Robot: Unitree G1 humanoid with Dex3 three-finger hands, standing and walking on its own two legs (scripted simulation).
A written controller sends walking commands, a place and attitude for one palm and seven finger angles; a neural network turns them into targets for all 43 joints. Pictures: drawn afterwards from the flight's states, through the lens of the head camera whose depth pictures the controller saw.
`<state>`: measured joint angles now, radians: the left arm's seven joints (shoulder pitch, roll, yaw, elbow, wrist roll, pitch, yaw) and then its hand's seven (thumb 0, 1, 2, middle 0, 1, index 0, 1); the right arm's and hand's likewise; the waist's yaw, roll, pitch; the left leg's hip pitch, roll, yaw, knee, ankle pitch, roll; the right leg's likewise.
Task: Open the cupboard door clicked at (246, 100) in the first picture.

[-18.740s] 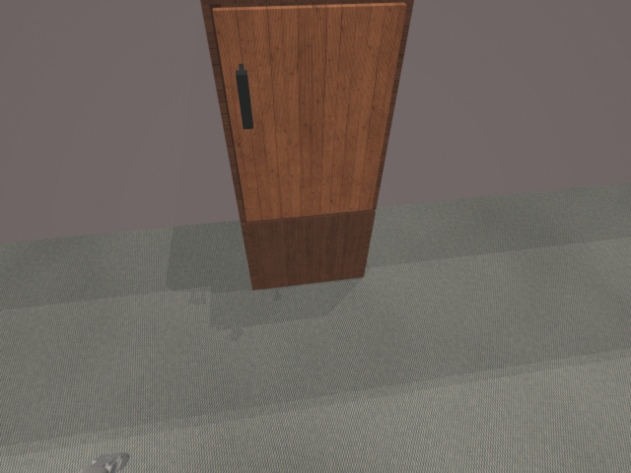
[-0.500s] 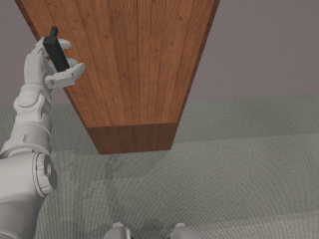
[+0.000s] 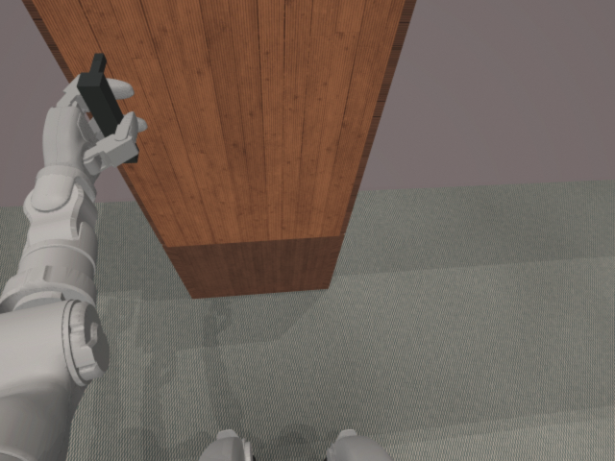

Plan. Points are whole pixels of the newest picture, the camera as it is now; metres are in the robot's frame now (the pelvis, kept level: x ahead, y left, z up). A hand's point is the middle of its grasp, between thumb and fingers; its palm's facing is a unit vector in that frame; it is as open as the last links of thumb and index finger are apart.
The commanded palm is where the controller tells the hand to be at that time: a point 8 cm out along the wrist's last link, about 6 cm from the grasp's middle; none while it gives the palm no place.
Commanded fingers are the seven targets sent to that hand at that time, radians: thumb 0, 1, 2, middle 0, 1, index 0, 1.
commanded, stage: pull the door open along its arc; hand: left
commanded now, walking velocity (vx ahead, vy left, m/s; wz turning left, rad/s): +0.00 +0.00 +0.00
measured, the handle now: (114, 110) +0.55 +0.21 +0.10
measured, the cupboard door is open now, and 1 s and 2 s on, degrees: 0 34 35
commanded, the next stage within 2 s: open thumb and fingers to let go in 1.28 s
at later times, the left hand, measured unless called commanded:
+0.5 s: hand (165, 242) +0.35 +0.13 +0.11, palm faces +0.18 -0.98 +0.09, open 6.5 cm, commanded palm +0.30 +0.19 +0.10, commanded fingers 0.00 0.90 0.90 -0.40 -1.35 -0.40 -1.35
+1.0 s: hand (207, 270) +0.32 +0.08 +0.11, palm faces +0.43 -0.90 +0.00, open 6.3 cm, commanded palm +0.27 +0.13 +0.10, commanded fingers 0.00 0.90 0.90 -0.40 -1.35 -0.40 -1.35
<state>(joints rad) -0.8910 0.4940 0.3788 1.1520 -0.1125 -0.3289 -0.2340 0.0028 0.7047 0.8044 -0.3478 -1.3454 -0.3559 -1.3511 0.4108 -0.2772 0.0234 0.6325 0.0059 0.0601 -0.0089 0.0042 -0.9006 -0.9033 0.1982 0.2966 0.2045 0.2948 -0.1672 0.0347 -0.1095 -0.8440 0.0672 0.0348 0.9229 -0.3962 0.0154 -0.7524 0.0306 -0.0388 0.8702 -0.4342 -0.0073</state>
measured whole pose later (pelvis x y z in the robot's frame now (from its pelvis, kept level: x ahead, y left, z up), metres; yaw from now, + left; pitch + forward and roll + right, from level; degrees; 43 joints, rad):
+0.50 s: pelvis +0.02 +0.00 +0.02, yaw +0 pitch +10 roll +0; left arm -0.05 0.05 0.08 0.19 -0.18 -0.19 0.11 0.02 0.65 0.70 -0.33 -1.34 -0.33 -1.30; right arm 0.26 -0.23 0.00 0.53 0.02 0.01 0.04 0.01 -0.90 -0.90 0.19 0.30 0.20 0.29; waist -0.03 0.04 -0.14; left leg -0.56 0.04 0.07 0.78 -0.39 0.01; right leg -0.49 0.01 -0.01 0.77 -0.44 -0.01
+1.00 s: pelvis +0.00 -0.04 +0.02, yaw +4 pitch +4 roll +1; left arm -0.07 -0.04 -0.06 0.22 -0.02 -0.14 0.47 0.01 0.68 0.78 -0.31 -1.32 -0.30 -1.33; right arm 0.23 -0.21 0.01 0.63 -0.05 0.07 -0.03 0.01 -0.90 -0.90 0.20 0.30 0.20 0.29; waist -0.01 0.05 -0.09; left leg -0.49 0.04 -0.01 0.74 -0.32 -0.03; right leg -0.41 0.01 -0.09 0.77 -0.43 -0.06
